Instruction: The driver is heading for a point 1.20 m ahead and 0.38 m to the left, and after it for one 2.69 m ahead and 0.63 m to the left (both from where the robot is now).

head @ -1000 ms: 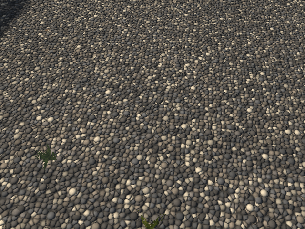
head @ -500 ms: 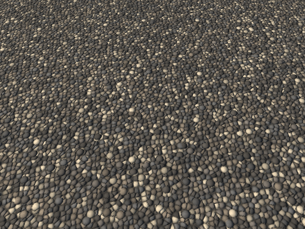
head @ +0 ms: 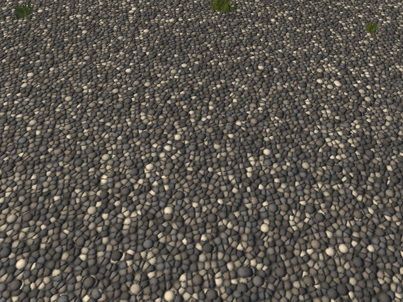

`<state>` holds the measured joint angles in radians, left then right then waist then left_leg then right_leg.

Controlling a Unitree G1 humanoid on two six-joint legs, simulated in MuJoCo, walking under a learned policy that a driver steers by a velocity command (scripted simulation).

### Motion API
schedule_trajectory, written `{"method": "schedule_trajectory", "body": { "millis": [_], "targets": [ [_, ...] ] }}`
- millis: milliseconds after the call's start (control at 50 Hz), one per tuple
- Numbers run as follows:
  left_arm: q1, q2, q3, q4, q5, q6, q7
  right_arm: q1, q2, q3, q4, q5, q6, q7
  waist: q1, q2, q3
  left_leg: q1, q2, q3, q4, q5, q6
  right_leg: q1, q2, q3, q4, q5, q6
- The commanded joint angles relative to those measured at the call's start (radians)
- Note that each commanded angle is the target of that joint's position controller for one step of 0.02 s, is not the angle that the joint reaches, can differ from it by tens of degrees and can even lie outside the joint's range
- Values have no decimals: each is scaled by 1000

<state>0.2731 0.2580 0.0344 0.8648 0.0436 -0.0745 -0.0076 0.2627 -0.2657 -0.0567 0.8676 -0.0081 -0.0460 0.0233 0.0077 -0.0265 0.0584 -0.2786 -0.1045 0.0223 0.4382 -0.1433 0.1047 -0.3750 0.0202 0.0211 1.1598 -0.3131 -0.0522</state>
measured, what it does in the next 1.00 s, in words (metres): walks ahead, turning left: right foot, then left foot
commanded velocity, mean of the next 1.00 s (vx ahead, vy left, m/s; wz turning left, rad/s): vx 0.50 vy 0.00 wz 0.50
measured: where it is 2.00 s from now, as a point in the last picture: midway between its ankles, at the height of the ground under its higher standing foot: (139, 236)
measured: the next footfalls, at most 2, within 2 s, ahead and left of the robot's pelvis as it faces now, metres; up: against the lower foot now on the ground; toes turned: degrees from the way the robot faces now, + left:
right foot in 0.36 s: +0.38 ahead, -0.10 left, +0.00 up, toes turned +15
left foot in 0.90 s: +0.54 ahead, +0.20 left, +0.00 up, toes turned +35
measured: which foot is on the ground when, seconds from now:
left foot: down 0.00-0.36, up 0.38-0.88, down 0.90-1.00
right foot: up 0.00-0.34, down 0.36-0.92, up 0.94-1.00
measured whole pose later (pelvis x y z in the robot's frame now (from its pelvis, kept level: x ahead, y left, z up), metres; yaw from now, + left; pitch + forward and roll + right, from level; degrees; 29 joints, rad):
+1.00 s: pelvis +0.49 +0.10 -0.01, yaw +33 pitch +1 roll -1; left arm 0.36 0.25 0.03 0.86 0.01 -0.05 0.00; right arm 0.12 -0.26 -0.04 0.74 -0.03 -0.02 0.02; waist 0.05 0.00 0.06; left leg -0.38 -0.07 0.08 0.57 -0.20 0.11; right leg -0.28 -0.08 -0.07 1.18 -0.39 -0.01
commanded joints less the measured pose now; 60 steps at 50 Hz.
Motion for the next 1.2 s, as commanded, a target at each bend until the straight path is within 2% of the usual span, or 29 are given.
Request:
{"method": "schedule_trajectory", "body": {
  "millis": [20, 120, 260, 300, 340, 360, 380, 400, 420, 440, 460, 480, 520, 580, 680, 780, 840, 880, 900, 920, 940, 960, 980, 1000, 1020, 1040, 1100, 1160, 1200],
  "targets": [
    [44, 84, 13, -68, 9, 13, -6, 54, -118, -27, -25, 11, -25, -6, 24, 78, -52, 121, 269, -356, -226, 231, 180, -158, -78, 33, -55, 8, 45],
    [-169, 65, -2, -147, 3, 26, -12, 134, -140, -37, -13, 12, -18, -12, -27, 80, -7, 86, 210, -316, -272, 165, 148, -231, -88, -11, -310, 178, 105],
    [-354, 68, -14, -223, -16, 11, -16, 225, -154, -49, -16, -5, -6, -24, -99, 102, -28, 221, 216, -369, -154, 316, 105, -210, -36, -3, -540, 262, 99],
    [-316, 91, -9, -223, -19, 2, -12, 189, -169, -54, -34, -9, -4, -31, -65, 114, -37, 214, 228, -404, -105, 336, 78, -111, -23, 15, -610, 211, 80],
    [-164, 126, 6, -181, -20, -10, 1, 130, -188, -60, -56, -8, -8, -30, 12, 105, -88, 153, 199, -412, 19, 399, 42, 125, 12, 6, -695, 158, 48],
    [-47, 169, 22, -155, -8, -24, 15, 125, -168, -54, -61, 2, -16, -21, 69, 39, -163, 89, 134, -361, 200, 357, 16, 313, -53, 61, -745, 148, 14],
    [120, 247, 40, -151, 14, -27, 34, 132, -89, -32, -96, 13, -26, -17, 123, -90, -322, -24, 74, -251, 477, 76, -5, 533, -309, 302, -773, -67, -38],
    [80, 317, 58, -152, 16, -6, 35, 244, -48, -24, -127, 32, -19, -17, 36, -308, -351, -310, -52, -141, 667, -450, -24, 646, -482, 733, -905, -168, -141],
    [25, 221, 48, -159, 1, 6, 29, 232, -126, -32, -84, -2, 3, -27, 14, -135, -229, -389, 57, -135, 767, -376, -17, 531, -458, 713, -894, -266, -150],
    [-27, 129, 26, -172, -8, 6, 24, 157, -131, -35, -84, -12, 7, -16, 17, -22, -123, -377, 88, -131, 759, -275, -22, 414, -395, 543, -908, -197, -126],
    [-52, 99, 17, -166, -7, 3, 19, 120, -107, -31, -92, -12, 9, -6, 5, -11, -69, -352, 115, -121, 726, -220, -34, 333, -344, 398, -933, -32, -106],
    [-45, 92, 14, -156, -7, -3, 21, 99, -101, -31, -96, -23, 18, 3, -1, -50, -53, -333, 137, -111, 702, -199, -44, 295, -306, 298, -947, 75, -88],
    [-14, 100, 17, -131, -17, -21, 19, 99, -90, -29, -105, -29, 38, 19, -16, -98, -60, -312, 144, -92, 702, -164, -58, 271, -276, 185, -959, 251, -80],
    [21, 106, 25, -109, -28, -36, 12, 16, -81, -24, -138, -28, 49, 33, -15, -68, -55, -391, 161, -84, 694, -93, -74, 301, -279, 86, -986, 369, -96],
    [65, 109, 30, -73, -25, -31, 9, -147, -55, -5, -197, -24, 47, 50, 9, -57, -9, -430, 167, -34, 491, 74, -86, 316, -247, -74, -1008, 443, -88],
    [129, 143, 40, -34, -25, -21, 17, -291, -44, 13, -254, -30, 40, 65, 46, -54, 28, -357, 154, 58, 254, 82, -37, 390, -275, -163, -981, 522, -66],
    [159, 171, 43, -10, -22, -2, 27, -274, -57, 8, -258, -40, 40, 53, 28, -71, -4, -243, 83, 114, 185, -61, 19, 458, -288, -217, -833, 886, -48],
    [169, 194, 43, 3, -22, 14, 29, -92, -88, -11, -205, -49, 28, 36, -55, -70, -114, -6, 9, 113, 111, -110, 72, 435, -285, -241, -557, 1040, -42],
    [155, 181, 36, -11, -25, 16, 28, 82, -125, -30, -146, -59, 19, 21, -134, -21, -209, 254, 46, 35, 55, -79, 108, 280, -261, -258, -327, 854, -21],
    [197, 64, 6, -73, -41, 10, 10, 149, -232, -56, -139, -64, 17, 3, -114, 196, -348, 604, 366, -405, 29, -172, 206, -104, -159, -260, 26, 163, 27],
    [160, 118, 22, -96, -34, 9, 6, 176, -267, -64, -152, -23, 26, -6, -126, 193, -433, 650, 519, -782, -121, -27, 286, -271, -19, -107, 234, -229, 49],
    [46, 145, 31, -113, -31, 10, 6, 131, -241, -60, -132, -9, 31, -17, -123, 73, -282, 559, 462, -571, -117, 80, 249, -353, -84, -18, 240, -115, 39],
    [28, 114, 18, -117, -41, -1, 2, 80, -185, -44, -122, -6, 25, -21, -84, 67, -160, 401, 418, -436, -132, 194, 216, -329, -114, -19, 165, -47, 32],
    [48, 102, 17, -96, -35, 0, 0, 38, -139, -29, -113, -7, 16, -21, -36, 36, -98, 289, 358, -337, -157, 264, 165, -265, -144, -14, 70, -21, 29],
    [77, 98, 18, -73, -17, 19, -3, -10, -100, -15, -109, 0, 9, -20, 7, 27, -65, 204, 290, -252, -188, 278, 109, -195, -157, -12, 14, 1, 31],
    [143, 81, 14, -58, -10, 37, -8, -12, -101, -11, -110, -1, -2, -17, 31, 94, -87, 158, 301, -225, -210, 320, 124, -130, -153, -18, -9, 9, 39],
    [101, 74, 19, -52, -6, 54, -18, 24, -105, -12, -75, 3, -26, -11, 33, 64, -43, 122, 269, -176, -264, 358, 135, -154, -148, -38, -75, 62, 58],
    [16, 55, 17, -71, -8, 54, -16, 71, -108, -8, -41, 3, -30, -15, 20, 66, -16, 151, 252, -96, -229, 674, 107, -198, -133, -56, -194, 152, 74],
    [-29, 39, 11, -78, -14, 52, -12, 81, -102, -3, -27, 2, -27, -17, 6, 88, -26, 168, 236, -59, -205, 731, 82, -177, -113, -68, -297, 206, 71]
  ]
}}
